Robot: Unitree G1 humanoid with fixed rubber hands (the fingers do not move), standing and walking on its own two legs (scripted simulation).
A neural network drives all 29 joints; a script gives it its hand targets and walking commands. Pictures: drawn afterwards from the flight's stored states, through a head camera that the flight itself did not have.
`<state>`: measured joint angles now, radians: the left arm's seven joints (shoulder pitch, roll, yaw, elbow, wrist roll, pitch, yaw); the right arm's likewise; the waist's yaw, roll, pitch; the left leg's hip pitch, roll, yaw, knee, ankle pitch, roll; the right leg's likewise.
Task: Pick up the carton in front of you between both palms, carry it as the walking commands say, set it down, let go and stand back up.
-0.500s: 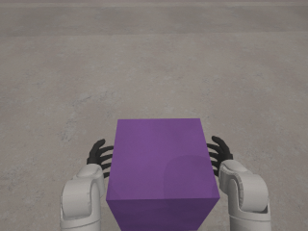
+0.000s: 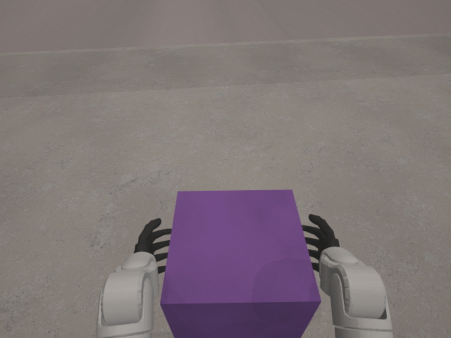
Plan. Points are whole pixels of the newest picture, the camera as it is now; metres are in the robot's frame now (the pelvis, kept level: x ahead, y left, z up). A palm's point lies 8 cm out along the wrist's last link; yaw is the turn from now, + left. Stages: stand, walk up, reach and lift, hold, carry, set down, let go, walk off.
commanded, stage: carry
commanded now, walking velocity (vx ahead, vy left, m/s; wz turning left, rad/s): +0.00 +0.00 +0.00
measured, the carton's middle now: (235, 274) +0.28 +0.00 -0.01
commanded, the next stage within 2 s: hold in 1.66 s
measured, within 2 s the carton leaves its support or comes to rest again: neither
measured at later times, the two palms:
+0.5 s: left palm (150, 283) +0.25 +0.15 +0.02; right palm (325, 279) +0.24 -0.15 +0.03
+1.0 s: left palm (144, 301) +0.21 +0.15 +0.03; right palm (332, 295) +0.21 -0.15 +0.04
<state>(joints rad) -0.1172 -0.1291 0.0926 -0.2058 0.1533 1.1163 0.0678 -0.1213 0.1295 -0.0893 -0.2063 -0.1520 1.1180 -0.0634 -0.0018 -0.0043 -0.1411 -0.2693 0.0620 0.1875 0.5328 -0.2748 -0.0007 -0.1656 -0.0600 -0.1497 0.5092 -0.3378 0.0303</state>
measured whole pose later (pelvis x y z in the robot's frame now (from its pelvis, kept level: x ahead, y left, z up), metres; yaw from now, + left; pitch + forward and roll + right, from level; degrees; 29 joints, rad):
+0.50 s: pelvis -0.04 +0.00 -0.01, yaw +0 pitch +2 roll +0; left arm -0.21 -0.14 0.17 0.22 0.25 0.69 0.03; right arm -0.21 0.14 -0.18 0.22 -0.25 0.69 -0.02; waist 0.00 0.00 -0.10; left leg -0.29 0.07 0.18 0.54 -0.28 0.01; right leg -0.19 -0.06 -0.16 0.52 -0.36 0.00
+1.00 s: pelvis -0.07 +0.00 +0.00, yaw +0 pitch +2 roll +0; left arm -0.19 -0.14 0.16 0.16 0.23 0.74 0.03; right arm -0.19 0.14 -0.16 0.16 -0.23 0.74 -0.02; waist 0.00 0.00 -0.10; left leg -0.32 0.07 0.17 0.51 -0.21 0.02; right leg -0.23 -0.06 -0.17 0.51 -0.31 -0.01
